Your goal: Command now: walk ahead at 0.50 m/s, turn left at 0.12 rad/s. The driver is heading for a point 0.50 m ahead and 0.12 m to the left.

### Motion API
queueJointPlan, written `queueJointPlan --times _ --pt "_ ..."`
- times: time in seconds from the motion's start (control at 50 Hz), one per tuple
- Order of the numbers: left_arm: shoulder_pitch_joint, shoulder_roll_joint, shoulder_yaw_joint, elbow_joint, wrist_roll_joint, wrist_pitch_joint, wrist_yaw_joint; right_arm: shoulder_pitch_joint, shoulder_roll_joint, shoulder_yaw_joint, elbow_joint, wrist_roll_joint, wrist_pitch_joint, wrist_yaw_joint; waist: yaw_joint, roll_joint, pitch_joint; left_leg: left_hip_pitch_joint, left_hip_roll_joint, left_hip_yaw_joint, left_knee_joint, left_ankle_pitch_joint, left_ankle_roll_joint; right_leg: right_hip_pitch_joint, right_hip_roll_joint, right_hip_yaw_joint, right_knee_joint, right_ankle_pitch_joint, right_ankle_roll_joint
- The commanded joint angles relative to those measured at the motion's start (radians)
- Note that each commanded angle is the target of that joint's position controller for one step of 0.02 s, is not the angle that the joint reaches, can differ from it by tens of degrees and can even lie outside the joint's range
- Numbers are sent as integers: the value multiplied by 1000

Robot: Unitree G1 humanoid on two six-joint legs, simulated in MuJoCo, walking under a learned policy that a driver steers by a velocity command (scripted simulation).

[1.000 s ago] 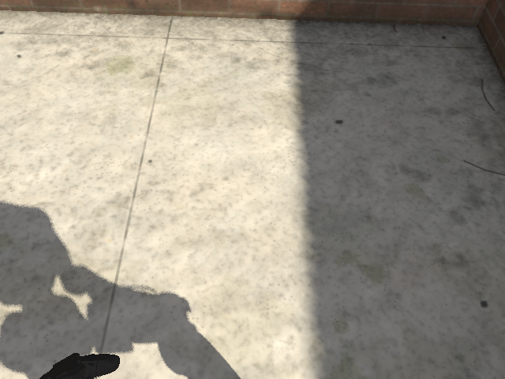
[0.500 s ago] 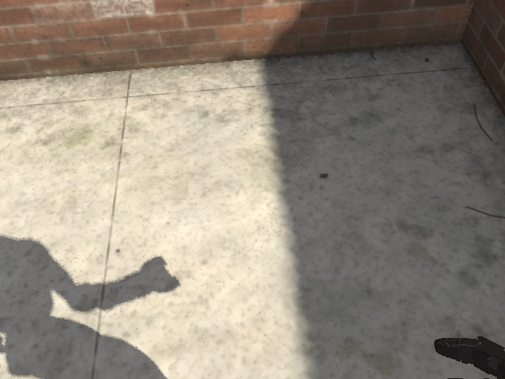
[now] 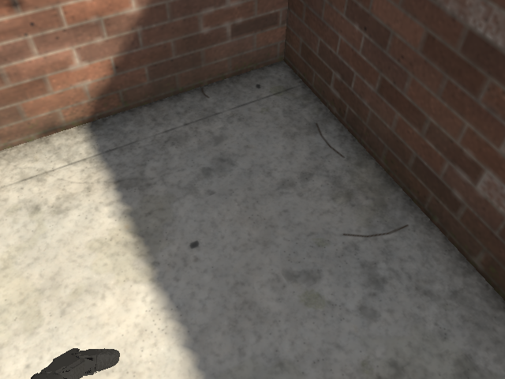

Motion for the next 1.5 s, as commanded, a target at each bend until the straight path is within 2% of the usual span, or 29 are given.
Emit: queueJointPlan --times 0.02,0.06,0.08,0.1,0.12,0.14,0.16,0.22,0.32,0.42,0.5,0.54,0.56,0.58,0.6,0.62,0.64,0.66,0.72,0.82,0.92,0.98,1.0,1.02,1.04,1.06,1.14,1.26,1.5 --pt "-75 77 21 -94 -9 -32 -12 -23 -196 -42 -52 11 -1 -6 53 131 12 -52 261 -212 -38 317 164 116 46 -30 -109 6 -14" --pt "11 112 41 -74 -8 -38 -8 -34 -205 -42 -46 12 9 -12 122 139 -28 -58 253 -211 57 391 131 280 68 -44 -186 -10 -46" --pt "126 154 64 -41 0 -37 2 -28 -180 -33 -47 7 8 -12 177 123 -104 -104 200 -174 200 460 101 469 67 -46 -204 -7 -74" --pt "297 224 86 -21 22 -34 16 -45 -118 -8 -77 -15 2 -11 254 43 -253 -274 138 -129 480 273 57 749 -103 109 -162 26 -138" --pt "353 292 99 -9 31 -18 19 80 -11 24 -98 -11 -11 -14 213 -226 -394 -615 9 -58 815 -260 -6 1026 -352 501 -231 -124 -274" --pt "368 205 80 -5 26 -15 17 50 -105 -1 -83 12 -15 -15 243 -161 -371 -703 35 -167 958 -314 -10 964 -336 601 -305 -259 -277" --pt "316 161 64 2 15 -17 17 -22 -150 -19 -105 26 -13 -15 230 -122 -229 -762 74 -163 998 -235 -5 859 -305 458 -327 -263 -245" --pt "166 79 43 14 21 -33 9 -73 -113 -24 -113 5 14 -18 140 -89 -66 -657 152 -144 920 -64 -15 563 -202 200 -433 -90 -211" --pt "103 108 63 54 25 -56 22 -121 -56 -20 -153 -10 55 -18 90 -35 17 -625 148 -127 769 56 -53 449 -193 -36 -484 318 -218" --pt "112 166 81 84 10 -28 51 -238 -42 -12 -209 -16 53 24 126 -34 -15 -486 115 -51 461 280 -35 465 -164 -194 -427 403 -175" --pt "99 203 99 93 -32 -5 54 -241 -104 -43 -251 -23 71 42 99 -42 -46 -421 76 -13 371 152 25 544 -201 -206 -266 455 -138" --pt "113 173 93 93 -34 5 54 -78 -174 -84 -213 -28 72 28 23 29 -136 -179 -7 20 242 262 83 497 -115 -250 38 438 -75" --pt "176 126 73 79 14 5 49 -29 -284 -110 -224 -25 75 1 27 250 -194 31 171 -232 228 758 159 278 -29 -271 351 -3 5" --pt "274 64 47 59 49 5 40 -94 -338 -99 -275 -49 67 -5 129 369 -325 216 397 -662 215 948 385 11 144 -127 663 -687 67" --pt "236 145 59 77 17 11 33 -104 -273 -87 -295 -40 62 10 61 202 -427 194 393 -669 140 703 402 -12 112 36 731 -630 55" --pt "162 162 63 59 -7 19 35 -156 -230 -76 -296 -30 55 14 71 153 -312 101 346 -576 109 495 350 -66 82 28 705 -536 34" --pt "131 150 63 63 4 27 48 -198 -191 -66 -291 -10 58 9 92 87 -217 -4 287 -502 90 343 282 -76 46 24 629 -458 29" --pt "117 155 66 67 15 38 62 -241 -161 -55 -296 -6 65 0 112 91 -168 -108 255 -444 73 285 245 -41 22 23 560 -401 30" --pt "160 133 63 87 21 55 67 -273 -152 -47 -302 -41 67 -16 146 144 -177 -250 207 -358 55 380 233 98 40 -2 495 -320 43" --pt "119 95 47 85 15 67 74 -263 -144 -41 -278 -37 73 -35 119 157 -180 -254 192 -340 44 205 221 140 31 5 291 -263 64" --pt "93 92 43 81 11 60 62 -260 -125 -28 -250 -42 85 -26 90 184 -122 -279 195 -387 43 7 213 241 39 -12 89 -281 50" --pt "146 67 37 104 18 46 45 -250 -83 -7 -223 -30 91 -24 131 155 -102 -307 153 -373 94 -25 148 406 56 -39 -212 -122 6" --pt "151 100 39 100 34 41 43 -210 -63 0 -208 -36 85 -23 117 103 -98 -342 115 -341 137 -53 93 465 -16 32 -253 -45 -24" --pt "136 175 52 89 43 40 46 -155 -57 -1 -204 -50 76 -19 57 -56 -95 -380 22 -241 230 -118 44 474 -129 136 -253 73 -82" --pt "101 138 46 108 43 39 41 -186 -54 -4 -212 -47 72 -20 50 -165 -78 -290 -11 -146 235 -70 4 324 -147 181 -303 -97 -140" --pt "63 85 31 92 42 32 36 -233 -77 -9 -209 -53 73 -22 67 -129 -54 -228 3 -156 233 -1 -7 275 -101 154 -327 -212 -116" --pt "100 91 26 109 31 13 39 -253 -65 -13 -196 -47 94 -26 93 -67 -23 -196 25 -186 210 80 19 273 -23 63 -293 -259 -44" --pt "145 79 21 123 23 19 50 -243 -47 -14 -158 -39 81 -29 123 43 -53 -206 36 -201 205 174 19 353 9 24 -225 -149 -48" --pt "143 61 12 176 19 23 40 -227 -55 -20 -84 -33 88 -51 118 54 -50 -146 49 -213 210 256 17 363 37 -2 -230 -100 -42"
